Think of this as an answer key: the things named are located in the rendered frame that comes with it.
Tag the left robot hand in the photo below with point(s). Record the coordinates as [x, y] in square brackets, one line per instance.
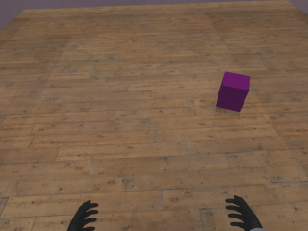
[79, 221]

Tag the right robot hand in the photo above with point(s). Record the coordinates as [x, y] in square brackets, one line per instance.
[248, 218]

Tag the carton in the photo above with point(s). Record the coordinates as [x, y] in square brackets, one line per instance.
[233, 91]

